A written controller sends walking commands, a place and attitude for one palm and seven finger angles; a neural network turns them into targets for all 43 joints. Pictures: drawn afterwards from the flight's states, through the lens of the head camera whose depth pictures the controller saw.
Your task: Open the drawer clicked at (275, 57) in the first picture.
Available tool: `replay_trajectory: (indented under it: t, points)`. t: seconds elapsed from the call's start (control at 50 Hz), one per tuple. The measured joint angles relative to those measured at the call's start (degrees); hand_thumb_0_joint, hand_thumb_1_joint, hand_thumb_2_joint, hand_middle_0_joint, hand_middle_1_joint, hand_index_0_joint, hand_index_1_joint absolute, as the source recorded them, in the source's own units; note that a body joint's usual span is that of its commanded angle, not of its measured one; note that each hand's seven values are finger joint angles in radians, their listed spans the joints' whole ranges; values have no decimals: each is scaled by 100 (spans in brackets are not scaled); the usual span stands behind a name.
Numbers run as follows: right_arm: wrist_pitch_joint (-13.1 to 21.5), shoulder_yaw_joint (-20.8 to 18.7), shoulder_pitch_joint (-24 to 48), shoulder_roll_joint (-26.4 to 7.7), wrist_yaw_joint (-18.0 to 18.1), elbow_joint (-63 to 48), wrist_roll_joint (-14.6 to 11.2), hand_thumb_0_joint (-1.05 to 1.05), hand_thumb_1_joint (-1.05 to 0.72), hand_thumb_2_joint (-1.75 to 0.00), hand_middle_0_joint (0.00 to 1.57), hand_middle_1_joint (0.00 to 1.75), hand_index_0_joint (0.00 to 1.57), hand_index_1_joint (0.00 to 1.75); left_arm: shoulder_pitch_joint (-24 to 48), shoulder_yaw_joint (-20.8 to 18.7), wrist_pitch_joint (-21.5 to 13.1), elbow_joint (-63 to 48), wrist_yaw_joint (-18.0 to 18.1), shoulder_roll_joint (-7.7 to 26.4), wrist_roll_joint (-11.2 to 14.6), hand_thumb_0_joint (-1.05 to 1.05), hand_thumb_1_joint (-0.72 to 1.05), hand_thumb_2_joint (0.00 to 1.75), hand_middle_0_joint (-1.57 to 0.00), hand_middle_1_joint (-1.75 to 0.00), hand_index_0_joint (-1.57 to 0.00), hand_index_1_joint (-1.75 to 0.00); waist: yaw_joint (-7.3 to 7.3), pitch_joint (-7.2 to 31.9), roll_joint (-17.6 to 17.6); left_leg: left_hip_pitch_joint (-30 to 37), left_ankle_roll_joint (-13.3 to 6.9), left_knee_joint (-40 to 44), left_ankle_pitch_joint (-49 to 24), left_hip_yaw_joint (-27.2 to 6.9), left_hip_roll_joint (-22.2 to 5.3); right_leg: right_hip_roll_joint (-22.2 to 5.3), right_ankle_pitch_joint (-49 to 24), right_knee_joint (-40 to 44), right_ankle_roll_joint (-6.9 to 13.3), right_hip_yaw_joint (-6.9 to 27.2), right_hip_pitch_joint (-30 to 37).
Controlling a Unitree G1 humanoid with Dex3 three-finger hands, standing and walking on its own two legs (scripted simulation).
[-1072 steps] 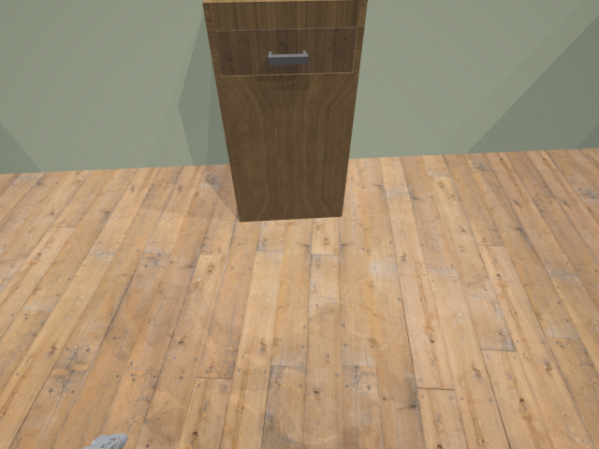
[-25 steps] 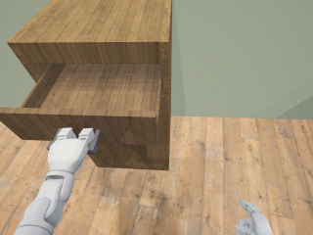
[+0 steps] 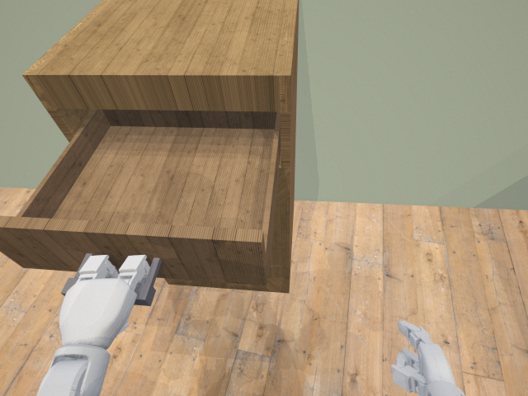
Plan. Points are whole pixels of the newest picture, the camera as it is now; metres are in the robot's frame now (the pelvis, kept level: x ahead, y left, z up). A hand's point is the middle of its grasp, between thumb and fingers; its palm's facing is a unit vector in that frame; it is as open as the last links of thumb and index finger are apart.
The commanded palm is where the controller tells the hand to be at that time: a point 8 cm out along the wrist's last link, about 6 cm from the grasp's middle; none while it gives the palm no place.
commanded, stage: pull the drawer open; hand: left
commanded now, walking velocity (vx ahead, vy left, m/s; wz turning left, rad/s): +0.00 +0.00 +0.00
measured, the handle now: (115, 277) +0.27 +0.26 +0.03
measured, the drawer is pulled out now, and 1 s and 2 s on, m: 0.28 0.30 0.29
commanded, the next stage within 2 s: open the thumb to release the handle in 0.38 s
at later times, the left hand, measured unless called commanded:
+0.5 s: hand (113, 330) +0.19 +0.25 +0.01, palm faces -0.01 -0.07 -1.00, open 5.7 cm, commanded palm +0.18 +0.26 +0.06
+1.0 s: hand (104, 330) +0.19 +0.26 +0.02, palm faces +0.02 -0.06 -1.00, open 12.4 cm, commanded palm +0.17 +0.25 +0.06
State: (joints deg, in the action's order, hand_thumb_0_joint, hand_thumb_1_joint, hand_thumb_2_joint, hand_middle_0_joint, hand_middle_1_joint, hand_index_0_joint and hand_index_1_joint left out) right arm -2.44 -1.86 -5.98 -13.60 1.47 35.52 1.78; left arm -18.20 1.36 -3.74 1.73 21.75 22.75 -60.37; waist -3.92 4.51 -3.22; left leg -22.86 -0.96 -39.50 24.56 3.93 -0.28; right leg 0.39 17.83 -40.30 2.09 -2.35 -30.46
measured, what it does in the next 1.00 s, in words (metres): stands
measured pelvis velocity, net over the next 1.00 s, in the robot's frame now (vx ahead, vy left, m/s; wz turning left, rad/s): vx -0.01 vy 0.00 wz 0.02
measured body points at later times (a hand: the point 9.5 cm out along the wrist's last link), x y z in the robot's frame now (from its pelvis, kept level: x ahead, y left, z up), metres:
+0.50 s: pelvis +0.01 +0.00 -0.01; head +0.04 -0.02 +0.44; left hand +0.19 +0.25 +0.07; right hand +0.21 -0.23 -0.10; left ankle -0.05 +0.11 -0.72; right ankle +0.02 -0.10 -0.72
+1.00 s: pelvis -0.01 +0.00 -0.01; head +0.03 -0.02 +0.44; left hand +0.19 +0.26 +0.07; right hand +0.22 -0.20 -0.11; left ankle -0.05 +0.11 -0.72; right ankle +0.02 -0.10 -0.72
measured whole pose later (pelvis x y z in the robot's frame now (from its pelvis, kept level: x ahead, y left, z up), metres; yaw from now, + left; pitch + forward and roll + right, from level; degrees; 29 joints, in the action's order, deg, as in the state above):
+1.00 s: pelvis -0.01 +0.00 -0.01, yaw +1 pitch +7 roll +0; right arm -2.9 -0.6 -5.4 -12.7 1.1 34.9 2.9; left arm -20.9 0.4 -2.2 -2.6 20.7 22.3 -59.6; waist -5.2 4.6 -3.4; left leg -24.7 -1.1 -43.3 25.9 2.6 0.0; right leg -0.1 19.1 -43.2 2.0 -3.4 -31.4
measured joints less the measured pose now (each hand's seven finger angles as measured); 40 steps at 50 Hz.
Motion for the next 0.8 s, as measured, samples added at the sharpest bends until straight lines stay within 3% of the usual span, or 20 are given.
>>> replay_trajectory:
  t: [0.16, 0.5, 0.58, 0.68, 0.8]
  points:
    - [2, 33, 89, 51, -12, 4, 48, 1, -90, -90, 20, 30, 20, 30, -218, -21, -21, -163, 60, -4, -38, 1, 69, 84, -32, -135, -42, -135, -61, 2, -7, -63, 15, -128, 50, -25, -6, -2, 52, -121, 19, -24, -57]
    - [-45, 84, -1, -14, -177, -146, 78, 1, -90, -90, 20, 30, 21, 30, -1145, -313, 52, -891, 109, 32, 155, 1, 69, 75, -31, -135, -42, -135, 153, 96, 75, -135, 25, -242, 192, 103, -90, 100, 130, -234, 20, 99, -190]
    - [-22, -54, -50, -125, -122, -67, 144, 1, -90, -90, 20, 30, 20, 30, -763, -262, -8, -633, 282, 21, 11, 1, 69, 77, -34, -135, -42, -134, 57, 63, 11, -323, -2, -432, 254, 5, -40, 28, 208, -380, -1, 10, -318]
    - [-54, -94, -76, -89, -102, 19, 115, 1, -90, -90, 20, 30, 20, 30, -674, -283, 201, -614, 310, -109, 121, 0, 58, 75, -37, -133, -41, -132, -16, 129, -52, -376, -18, -470, 268, -19, -6, -9, 234, -422, -25, -7, -360]
    - [-76, 25, -66, 8, -75, 18, 90, 1, -90, -90, 20, 30, 20, 30, -587, -94, 347, -642, 77, -166, 147, 0, 30, 64, -37, -129, -38, -129, -68, 124, -71, -259, -29, -406, 223, -67, 31, -48, 216, -364, -35, -48, -222]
